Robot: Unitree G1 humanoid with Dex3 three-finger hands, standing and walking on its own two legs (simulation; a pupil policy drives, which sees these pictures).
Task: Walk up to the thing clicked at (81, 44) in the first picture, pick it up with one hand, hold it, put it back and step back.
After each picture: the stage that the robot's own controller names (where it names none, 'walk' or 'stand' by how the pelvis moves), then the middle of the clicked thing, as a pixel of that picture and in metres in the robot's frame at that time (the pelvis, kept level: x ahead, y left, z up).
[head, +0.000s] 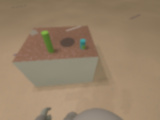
stand; (82, 44) +0.83 +0.13 -0.10
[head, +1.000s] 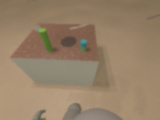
rise first; (83, 45) +0.74 +0.15 -0.08
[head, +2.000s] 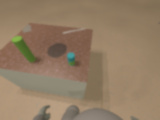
stand; (71, 59) +0.50 +0.20 -0.07
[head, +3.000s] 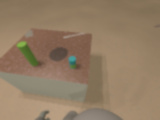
stand; (72, 62) +0.51 +0.19 -0.10
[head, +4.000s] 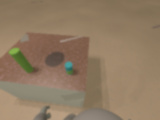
stand; (69, 68) +0.44 +0.21 -0.10
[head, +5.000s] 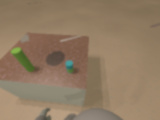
stand; (69, 67) +0.47 +0.21 -0.10
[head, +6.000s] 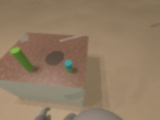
stand; (68, 66) +0.47 +0.22 -0.10
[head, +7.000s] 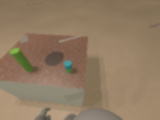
stand; (68, 67) +0.46 +0.22 -0.10
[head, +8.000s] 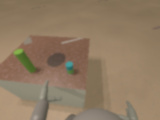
rise first; (69, 68) +0.46 +0.22 -0.10
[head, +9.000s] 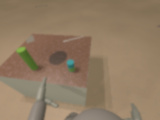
go down; (71, 66) +0.48 +0.22 -0.10
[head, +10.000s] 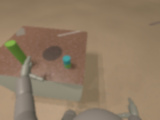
go down; (67, 62) +0.49 +0.21 -0.08
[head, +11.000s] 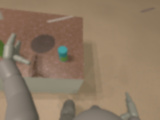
go down; (63, 54) +0.48 +0.20 -0.03
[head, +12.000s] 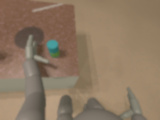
close in; (53, 49) +0.48 +0.22 +0.00
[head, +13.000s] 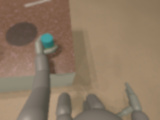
close; (48, 44) +0.51 +0.22 +0.02
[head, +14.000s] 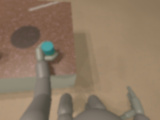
lift; (49, 51) +0.46 +0.23 +0.02
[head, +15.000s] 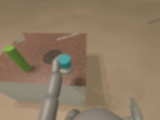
lift; (66, 64) +0.34 +0.17 +0.13
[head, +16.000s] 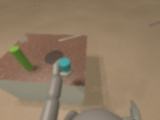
hold; (65, 67) +0.33 +0.18 +0.10
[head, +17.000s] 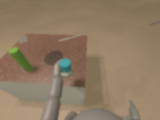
hold; (66, 68) +0.33 +0.17 +0.08
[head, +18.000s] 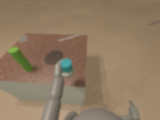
crouch; (67, 68) +0.33 +0.17 +0.08
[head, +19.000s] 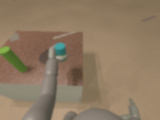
crouch; (61, 52) +0.43 +0.21 +0.11
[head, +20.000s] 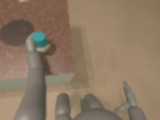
lower; (41, 42) +0.51 +0.25 +0.00
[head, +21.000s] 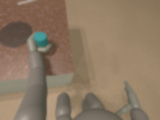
lower; (42, 42) +0.51 +0.24 +0.02
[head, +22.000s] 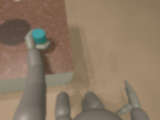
lower; (41, 40) +0.52 +0.24 +0.03
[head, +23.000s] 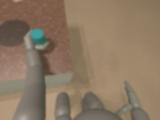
lower; (40, 40) +0.52 +0.25 +0.02
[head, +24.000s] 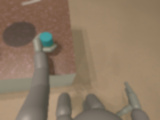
open; (48, 42) +0.51 +0.22 +0.02
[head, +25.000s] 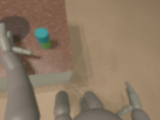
sink last; (43, 39) +0.52 +0.23 +0.02
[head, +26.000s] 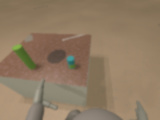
sink last; (71, 62) +0.50 +0.22 -0.05
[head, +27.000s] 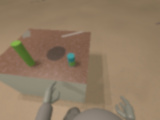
stand; (71, 60) +0.51 +0.21 -0.05
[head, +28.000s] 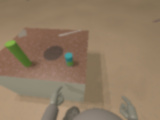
stand; (69, 59) +0.50 +0.22 -0.05
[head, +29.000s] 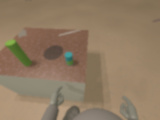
stand; (69, 58) +0.51 +0.22 -0.04
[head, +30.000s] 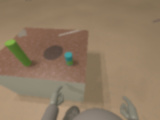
stand; (69, 59) +0.51 +0.22 -0.04
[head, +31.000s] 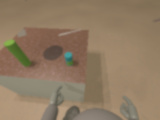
stand; (69, 59) +0.50 +0.22 -0.04
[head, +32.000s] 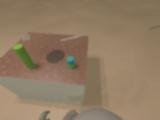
stand; (70, 62) +0.52 +0.21 -0.08
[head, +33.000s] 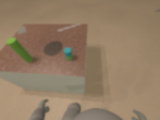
walk; (68, 54) +0.54 +0.24 -0.07
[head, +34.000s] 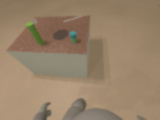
walk; (73, 37) +0.79 +0.26 -0.08
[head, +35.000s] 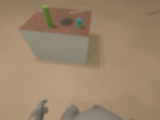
stand; (78, 23) +1.12 +0.23 -0.08
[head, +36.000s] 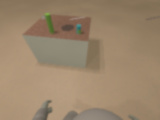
stand; (78, 29) +1.13 +0.24 -0.09
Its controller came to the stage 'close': yes
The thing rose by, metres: 0.21
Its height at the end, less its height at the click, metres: +0.00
